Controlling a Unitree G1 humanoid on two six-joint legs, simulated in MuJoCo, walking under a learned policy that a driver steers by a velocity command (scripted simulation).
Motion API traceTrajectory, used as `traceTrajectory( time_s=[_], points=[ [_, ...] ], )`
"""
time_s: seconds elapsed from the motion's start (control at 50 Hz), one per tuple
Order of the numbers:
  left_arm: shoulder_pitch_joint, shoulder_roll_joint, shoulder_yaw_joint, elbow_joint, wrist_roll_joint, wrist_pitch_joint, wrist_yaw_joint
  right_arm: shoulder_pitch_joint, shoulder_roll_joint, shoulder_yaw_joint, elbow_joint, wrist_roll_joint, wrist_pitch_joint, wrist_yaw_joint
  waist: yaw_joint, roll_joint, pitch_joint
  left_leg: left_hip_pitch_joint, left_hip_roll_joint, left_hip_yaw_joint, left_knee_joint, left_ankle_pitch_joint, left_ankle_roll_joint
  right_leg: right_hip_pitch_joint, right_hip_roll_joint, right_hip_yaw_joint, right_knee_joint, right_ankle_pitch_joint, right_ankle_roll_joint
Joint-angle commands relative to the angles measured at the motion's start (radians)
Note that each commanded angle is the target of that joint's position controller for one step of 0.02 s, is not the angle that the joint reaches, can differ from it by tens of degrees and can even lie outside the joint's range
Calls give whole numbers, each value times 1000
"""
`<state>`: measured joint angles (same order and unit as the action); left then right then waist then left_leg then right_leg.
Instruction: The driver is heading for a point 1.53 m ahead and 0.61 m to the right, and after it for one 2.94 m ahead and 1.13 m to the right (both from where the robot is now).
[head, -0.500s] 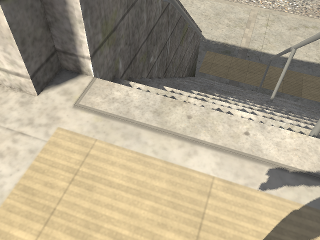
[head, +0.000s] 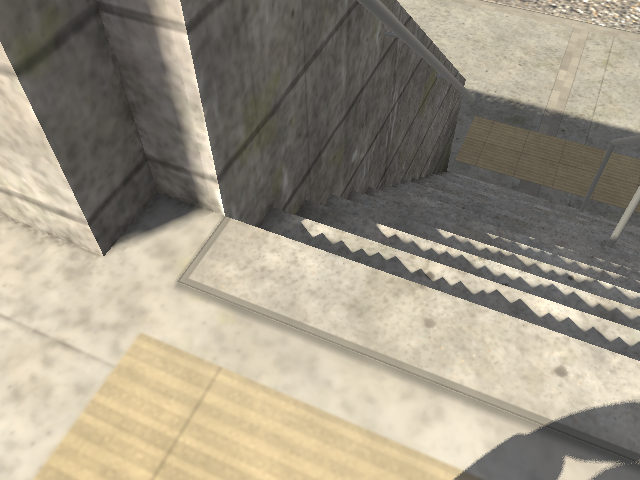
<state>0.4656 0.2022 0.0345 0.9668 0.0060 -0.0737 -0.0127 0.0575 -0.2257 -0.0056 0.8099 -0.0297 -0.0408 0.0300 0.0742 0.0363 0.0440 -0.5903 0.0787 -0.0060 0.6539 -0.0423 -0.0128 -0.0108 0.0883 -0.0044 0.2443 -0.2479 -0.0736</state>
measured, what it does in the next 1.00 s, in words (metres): walks ahead, turning right: left foot, then right foot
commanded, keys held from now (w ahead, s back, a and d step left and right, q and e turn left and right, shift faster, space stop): w+e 0.84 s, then w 0.16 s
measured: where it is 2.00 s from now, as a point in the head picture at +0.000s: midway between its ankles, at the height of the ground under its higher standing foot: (516, 343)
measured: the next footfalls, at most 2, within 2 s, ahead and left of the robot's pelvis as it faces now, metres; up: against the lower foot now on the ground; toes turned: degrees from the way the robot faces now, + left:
left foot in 0.10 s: +0.22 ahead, +0.12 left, +0.00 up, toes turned -3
right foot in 0.66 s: +0.43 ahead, -0.15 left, +0.00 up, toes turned -28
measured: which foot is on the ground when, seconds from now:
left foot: up 0.00-0.08, down 0.10-0.64, up 0.66-1.00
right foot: down 0.00-0.10, up 0.12-0.64, down 0.66-1.00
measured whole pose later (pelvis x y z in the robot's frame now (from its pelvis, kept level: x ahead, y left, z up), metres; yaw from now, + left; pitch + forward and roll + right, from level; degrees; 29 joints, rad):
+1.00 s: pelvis +0.46 -0.12 +0.00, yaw -33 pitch +1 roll +0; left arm 0.42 0.25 0.06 0.84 -0.01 -0.04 0.00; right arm 0.13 -0.26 -0.04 0.74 -0.04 0.00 0.01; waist 0.05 0.04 0.03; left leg -0.69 0.13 -0.02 0.87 -0.07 -0.04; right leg -0.07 0.16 0.06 0.29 -0.22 -0.14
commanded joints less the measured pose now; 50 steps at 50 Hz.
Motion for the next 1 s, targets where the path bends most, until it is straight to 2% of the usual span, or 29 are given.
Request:
traceTrajectory(
  time_s=[0.02,0.06,0.08,0.1,0.12,0.14,0.16,0.18,0.2,0.24,0.32,0.44,0.52,0.56,0.58,0.62,0.64,0.66,0.68,0.7,0.72,0.74,0.76,0.78,0.8,0.84,0.86,0.92,1.0],
  points=[
    [16,182,41,-46,7,-5,11,-93,-81,-15,-89,8,-21,-8,-22,-119,16,72,-46,22,-64,-22,4,-47,-266,199,5,451,-126],
    [-20,200,49,-57,12,-1,16,-25,-107,-26,-78,10,-34,-15,-62,-127,-4,185,-63,9,-126,-98,24,-47,-276,233,73,466,-105],
    [-43,205,52,-64,9,0,15,75,-123,-35,-48,8,-44,-21,-110,-112,-43,321,-83,19,-187,-105,41,-73,-251,222,172,505,-89],
    [-44,179,47,-70,2,-3,10,215,-168,-53,-8,-9,-59,-34,-162,-45,-130,525,-32,-30,-229,-113,74,-147,-185,174,369,456,-67],
    [-45,117,32,-115,-4,-7,10,383,-253,-72,-5,-33,-66,-49,-214,89,-297,751,233,-292,-258,-270,122,-292,-108,101,665,149,-47],
    [56,58,23,-142,-31,1,12,350,-318,-92,-6,-28,-47,-48,-144,297,-339,869,400,-675,-392,-376,222,-589,11,25,880,-323,-27],
    [21,153,42,-107,-1,21,19,276,-208,-73,-25,-11,-35,-44,-127,105,-212,749,351,-622,-405,-478,214,-651,-72,71,964,-260,-36],
    [-36,149,47,-110,4,25,7,208,-133,-54,-35,-3,-37,-40,-108,28,-102,629,294,-462,-422,-419,188,-643,-107,82,950,-161,-33],
    [-61,123,44,-116,6,28,-1,179,-106,-48,-32,-3,-41,-36,-89,24,-57,548,250,-339,-450,-281,167,-612,-135,75,922,-103,-21],
    [-71,109,45,-118,26,52,-17,183,-86,-43,-14,6,-55,-42,-63,69,-30,477,189,-181,-478,-128,139,-576,-161,59,899,-58,6],
    [-166,95,43,-162,29,77,-35,242,-104,-55,18,18,-79,-41,-58,46,-24,492,187,-44,-508,38,158,-653,-176,43,894,45,33],
    [-361,73,24,-238,28,77,-52,303,-107,-57,53,10,-71,-41,-90,39,31,520,161,123,-505,136,155,-686,-174,-12,631,228,41],
    [-481,72,14,-297,37,74,-59,375,-139,-66,85,13,-58,-55,-128,34,62,623,202,171,-482,191,148,-676,-161,-81,473,192,7],
    [-483,80,18,-303,35,71,-59,380,-145,-67,90,6,-45,-54,-121,44,56,654,202,221,-415,352,132,-609,-130,-121,430,130,-30],
    [-469,84,21,-305,37,71,-52,373,-166,-71,89,6,-39,-58,-108,51,39,666,201,244,-349,525,124,-554,-97,-147,419,77,-50],
    [-338,106,37,-275,38,67,-37,369,-206,-81,91,9,-21,-63,-47,67,-49,676,202,269,-112,775,115,-384,-20,-172,389,-22,-96],
    [-191,128,53,-230,41,56,-26,356,-212,-82,83,13,-12,-62,21,40,-135,603,190,285,103,692,95,-189,11,-155,307,19,-127],
    [-45,214,85,-190,50,51,-9,355,-184,-75,54,11,-12,-59,79,-56,-234,392,158,284,395,360,58,60,-115,46,244,-47,-173],
    [-103,338,109,-217,36,54,2,391,-56,-50,-22,9,-18,-38,-17,-273,-298,-48,-33,213,736,-535,-8,333,-411,565,176,32,-304],
    [-39,328,111,-230,7,69,7,266,-153,-68,-55,4,-27,-38,66,-105,-340,-139,-60,6,805,-482,-14,318,-442,719,64,92,-337],
    [-90,292,100,-206,4,71,16,209,-136,-63,-79,17,-36,-36,25,-90,-189,-199,-5,-11,775,-375,-3,220,-417,548,58,160,-313],
    [-133,228,83,-205,-3,66,18,219,-133,-58,-70,16,-44,-39,-14,-50,-98,-150,28,-6,681,-311,1,74,-367,444,43,257,-275],
    [-174,197,74,-208,-4,59,20,233,-130,-61,-59,4,-37,-40,-59,-33,-62,-88,49,-14,617,-296,-2,-22,-305,363,35,329,-236],
    [-200,175,66,-212,-12,54,27,264,-126,-58,-58,-13,-18,-36,-95,-39,-55,-30,60,-24,561,-287,-17,-91,-265,320,12,346,-218],
    [-199,173,62,-215,-11,44,28,277,-120,-59,-55,-19,2,-31,-104,-41,-62,2,59,-23,531,-284,-29,-124,-249,301,2,369,-216],
    [-161,193,67,-206,-12,30,23,253,-104,-56,-73,-19,27,-25,-106,-34,-62,-13,50,-10,476,-249,-46,-145,-217,281,-12,374,-221],
    [-146,193,66,-210,-7,26,18,234,-101,-55,-76,-13,32,-23,-102,-37,-58,-23,46,1,446,-209,-44,-152,-205,259,-20,374,-214],
    [-66,177,56,-189,-12,20,16,121,-94,-51,-113,-15,34,-23,-63,-75,-13,-93,44,9,308,-77,-41,-126,-189,245,-35,424,-174],
    [26,173,48,-167,-14,15,23,31,-92,-48,-141,-12,30,-16,-23,-88,-10,-140,25,8,168,45,-10,-8,-209,250,-4,539,-133]
  ],
)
